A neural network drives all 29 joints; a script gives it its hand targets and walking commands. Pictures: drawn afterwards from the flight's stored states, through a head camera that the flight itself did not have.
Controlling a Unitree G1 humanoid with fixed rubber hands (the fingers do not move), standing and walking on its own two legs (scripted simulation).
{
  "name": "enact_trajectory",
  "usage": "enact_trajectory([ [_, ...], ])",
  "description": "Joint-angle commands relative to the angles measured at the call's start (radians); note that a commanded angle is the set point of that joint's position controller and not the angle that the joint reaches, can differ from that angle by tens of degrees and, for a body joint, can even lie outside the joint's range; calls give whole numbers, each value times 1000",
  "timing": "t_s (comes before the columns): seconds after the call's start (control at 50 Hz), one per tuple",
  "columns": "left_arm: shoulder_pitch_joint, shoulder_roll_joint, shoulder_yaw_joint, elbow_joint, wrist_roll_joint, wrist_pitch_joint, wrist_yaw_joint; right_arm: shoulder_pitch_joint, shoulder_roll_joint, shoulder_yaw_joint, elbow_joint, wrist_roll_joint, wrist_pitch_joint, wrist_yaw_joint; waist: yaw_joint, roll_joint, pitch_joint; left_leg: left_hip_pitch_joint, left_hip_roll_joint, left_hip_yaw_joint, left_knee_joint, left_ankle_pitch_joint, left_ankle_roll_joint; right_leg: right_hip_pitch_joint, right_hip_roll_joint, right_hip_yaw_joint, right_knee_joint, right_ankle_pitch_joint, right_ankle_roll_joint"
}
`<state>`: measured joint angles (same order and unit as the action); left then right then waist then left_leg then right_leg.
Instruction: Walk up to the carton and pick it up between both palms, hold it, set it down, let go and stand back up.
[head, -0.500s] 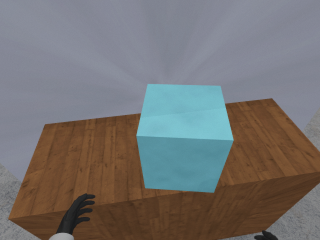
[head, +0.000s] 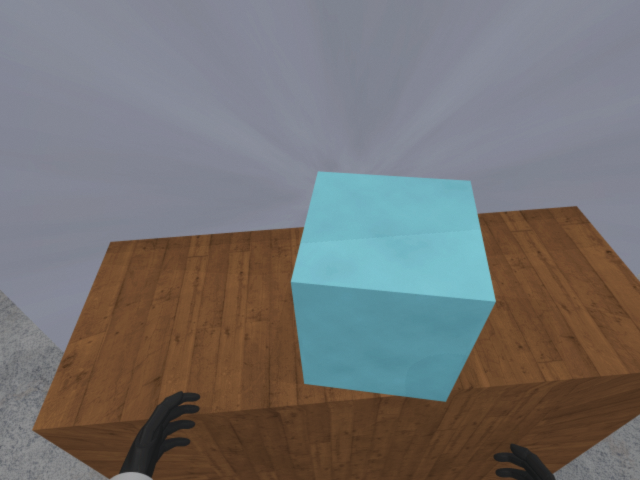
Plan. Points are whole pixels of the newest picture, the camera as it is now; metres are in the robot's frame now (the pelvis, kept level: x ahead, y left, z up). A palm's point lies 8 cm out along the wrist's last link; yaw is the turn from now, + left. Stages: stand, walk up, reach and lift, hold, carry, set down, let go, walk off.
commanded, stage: stand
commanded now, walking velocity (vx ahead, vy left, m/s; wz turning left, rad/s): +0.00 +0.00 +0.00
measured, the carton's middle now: (382, 288) +0.38 -0.07 +0.02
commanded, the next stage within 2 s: none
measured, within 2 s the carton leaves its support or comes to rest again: neither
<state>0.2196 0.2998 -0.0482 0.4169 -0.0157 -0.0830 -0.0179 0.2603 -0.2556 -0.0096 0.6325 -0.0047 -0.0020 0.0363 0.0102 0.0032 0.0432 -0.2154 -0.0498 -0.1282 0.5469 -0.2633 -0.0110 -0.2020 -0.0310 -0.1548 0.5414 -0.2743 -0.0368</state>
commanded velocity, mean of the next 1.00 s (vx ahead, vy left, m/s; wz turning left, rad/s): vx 0.00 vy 0.00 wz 0.00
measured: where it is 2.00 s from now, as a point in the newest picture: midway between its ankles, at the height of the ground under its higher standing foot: outside the picture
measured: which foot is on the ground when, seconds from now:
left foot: down 0.00-1.00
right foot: down 0.00-1.00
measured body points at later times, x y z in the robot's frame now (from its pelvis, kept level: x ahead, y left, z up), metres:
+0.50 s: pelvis -0.02 -0.02 +0.00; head -0.01 -0.01 +0.45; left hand +0.09 +0.27 -0.10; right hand +0.12 -0.28 -0.10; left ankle +0.02 +0.13 -0.73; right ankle +0.02 -0.09 -0.73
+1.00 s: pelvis -0.02 +0.00 +0.00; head -0.01 +0.01 +0.45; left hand +0.05 +0.28 -0.12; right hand +0.11 -0.26 -0.10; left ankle +0.02 +0.13 -0.73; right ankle +0.02 -0.09 -0.73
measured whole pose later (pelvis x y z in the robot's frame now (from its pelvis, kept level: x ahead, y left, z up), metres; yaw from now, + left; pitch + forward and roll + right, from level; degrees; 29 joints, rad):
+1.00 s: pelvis -0.02 +0.00 +0.00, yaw +1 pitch -3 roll -1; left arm 0.32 0.33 0.00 0.73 0.01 0.02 -0.01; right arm 0.31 -0.27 -0.02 0.63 -0.02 0.00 0.00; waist 0.03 -0.02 0.05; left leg -0.29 -0.04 -0.14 0.58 -0.24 -0.01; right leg -0.25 -0.03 -0.17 0.55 -0.26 -0.04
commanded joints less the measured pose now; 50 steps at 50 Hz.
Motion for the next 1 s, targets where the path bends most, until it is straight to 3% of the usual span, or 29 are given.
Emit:
enact_trajectory([
  [0.0,38,186,96,44,12,71,29,-19,-157,-38,-113,-1,-13,-6,11,-59,21,-89,115,-106,-91,139,22,66,-147,168,-138,68,-5],
  [0.04,44,201,100,45,14,72,29,-21,-169,-39,-118,5,-13,-11,16,-7,21,-99,115,-113,-99,136,21,85,-144,172,-132,55,-6],
  [0.12,26,198,98,47,10,77,28,-36,-168,-34,-138,4,-5,-12,13,-42,63,-102,106,-102,-78,107,17,39,-149,185,-142,37,-11],
  [0.18,42,201,100,52,16,79,23,-47,-186,-36,-149,1,-9,-12,26,-16,-8,-78,110,-108,-84,111,22,88,-146,173,-131,22,-11],
  [0.24,-1,203,100,42,15,79,24,-35,-187,-34,-154,3,-6,-15,13,-34,29,-109,106,-106,-71,98,15,87,-157,174,-137,36,-13],
  [0.26,12,201,101,50,12,80,22,-56,-186,-35,-157,0,-5,-15,24,-10,26,-100,103,-101,-70,85,14,73,-157,189,-148,5,-14],
  [0.28,1,207,104,59,9,83,21,-53,-192,-35,-160,4,-5,-15,21,-35,31,-101,105,-102,-72,82,18,68,-157,184,-154,-23,-16],
  [0.3,-21,201,101,63,11,84,20,-38,-191,-39,-167,1,-5,-15,9,-21,27,-102,104,-106,-74,72,15,72,-158,192,-146,-29,-24],
  [0.34,-1,205,100,91,12,85,19,-36,-191,-36,-157,-3,-4,-21,23,-38,15,-90,96,-88,-65,56,8,63,-163,209,-179,-99,-24],
  [0.36,-24,204,97,87,11,83,18,-45,-201,-41,-160,-3,-5,-23,16,-1,28,-100,99,-93,-62,67,10,59,-163,209,-174,-75,-27],
  [0.42,-15,219,102,110,15,83,18,-44,-204,-38,-164,-8,-5,-28,17,5,-1,-83,102,-98,-63,74,12,80,-156,208,-151,-35,-32],
  [0.46,15,227,102,139,14,85,15,-51,-213,-42,-167,-5,-2,-32,29,12,-2,-70,100,-92,-61,58,14,68,-158,217,-176,-91,-32],
  [0.5,18,231,103,151,15,85,15,-30,-202,-38,-163,-5,2,-32,22,-12,5,-67,92,-81,-58,43,8,46,-163,229,-190,-128,-36],
  [0.52,44,223,100,164,17,85,16,-31,-194,-35,-158,-8,6,-34,35,1,28,-60,86,-71,-54,24,4,26,-170,253,-226,-192,-37],
  [0.56,30,227,95,175,19,87,17,-20,-196,-37,-160,-5,5,-35,13,-15,44,-67,86,-67,-50,23,0,10,-175,247,-228,-201,-39],
  [0.58,52,221,93,184,21,87,17,-23,-196,-32,-157,-7,7,-35,25,-39,37,-53,83,-67,-40,15,4,0,-169,247,-234,-219,-37],
  [0.6,65,208,88,191,18,87,17,-38,-202,-34,-164,-12,7,-37,34,17,48,-56,94,-73,-54,28,4,5,-172,259,-234,-185,-42],
  [0.62,57,206,84,193,18,86,19,-29,-203,-34,-168,-8,5,-36,17,17,42,-53,97,-86,-63,39,9,17,-159,237,-201,-113,-39],
  [0.66,71,235,90,204,21,83,19,-9,-192,-29,-154,-2,4,-39,22,-22,22,-66,86,-75,-50,14,7,33,-166,240,-218,-170,-40],
  [0.72,83,226,85,212,20,85,17,-19,-199,-28,-157,-7,8,-44,27,27,28,-61,91,-74,-61,34,8,49,-166,237,-212,-160,-40],
  [0.76,94,216,85,225,17,86,14,-12,-195,-26,-163,-4,6,-44,29,6,26,-63,97,-90,-70,41,14,54,-155,217,-197,-130,-35],
  [0.8,85,214,81,223,16,87,11,-31,-200,-23,-166,-6,6,-42,32,20,36,-64,101,-99,-74,58,17,63,-143,198,-176,-81,-30],
  [0.82,83,168,76,236,18,92,11,3,-163,-42,-113,-9,7,-40,20,-2,50,-94,57,-77,-65,-155,44,-116,-153,208,-246,-343,-22],
  [0.84,78,182,90,234,26,104,18,32,-171,-54,-103,-12,13,-40,6,-25,158,-124,36,-59,-51,-276,53,-246,-155,214,-298,-503,-14],
  [0.86,83,192,91,229,27,101,19,51,-169,-54,-102,-15,7,-41,-1,-20,143,-114,46,-77,-48,-258,56,-238,-170,224,-292,-490,-19],
  [0.9,92,185,90,229,27,89,13,47,-173,-57,-98,-14,-8,-39,4,14,87,-131,72,-115,-95,-186,64,-168,-150,197,-231,-361,-15],
  [0.94,116,173,90,234,32,77,9,29,-179,-60,-92,-14,-21,-43,20,44,14,-191,95,-165,-146,-203,71,-40,-122,172,-159,-240,-9],
  [0.98,123,168,90,234,36,73,10,8,-170,-58,-90,-8,-24,-42,36,40,2,-259,92,-174,-161,-239,67,22,-124,186,-152,-217,-15],
])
